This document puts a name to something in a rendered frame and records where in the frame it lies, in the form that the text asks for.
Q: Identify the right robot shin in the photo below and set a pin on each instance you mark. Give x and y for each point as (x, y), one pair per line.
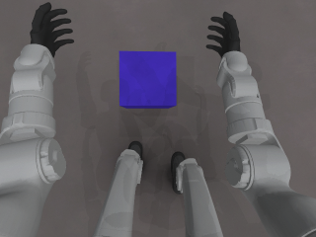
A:
(189, 161)

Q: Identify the right robot upper arm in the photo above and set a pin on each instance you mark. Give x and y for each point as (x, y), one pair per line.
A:
(262, 173)

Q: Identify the robot right forearm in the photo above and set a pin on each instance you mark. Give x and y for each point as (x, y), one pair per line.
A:
(242, 102)

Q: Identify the carton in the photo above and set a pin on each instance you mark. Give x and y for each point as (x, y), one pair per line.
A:
(147, 79)

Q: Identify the right robot hand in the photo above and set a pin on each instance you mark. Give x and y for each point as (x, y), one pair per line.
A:
(230, 40)

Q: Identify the robot right foot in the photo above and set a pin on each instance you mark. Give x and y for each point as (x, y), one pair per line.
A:
(176, 159)

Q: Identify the left robot upper arm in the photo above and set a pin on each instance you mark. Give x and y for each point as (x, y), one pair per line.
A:
(28, 170)

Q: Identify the robot left forearm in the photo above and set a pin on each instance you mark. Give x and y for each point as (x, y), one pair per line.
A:
(31, 99)

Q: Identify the left robot hand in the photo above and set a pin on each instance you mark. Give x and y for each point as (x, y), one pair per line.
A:
(42, 28)

